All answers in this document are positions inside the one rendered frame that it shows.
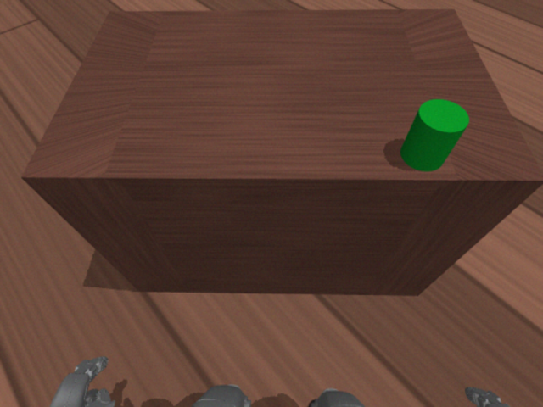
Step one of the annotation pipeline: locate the left robot hand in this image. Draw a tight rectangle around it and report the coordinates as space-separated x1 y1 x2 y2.
50 356 115 407

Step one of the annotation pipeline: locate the can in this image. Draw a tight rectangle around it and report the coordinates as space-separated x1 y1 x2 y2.
400 99 469 171

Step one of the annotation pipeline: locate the right robot hand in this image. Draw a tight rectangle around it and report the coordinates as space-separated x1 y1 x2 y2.
465 387 510 407

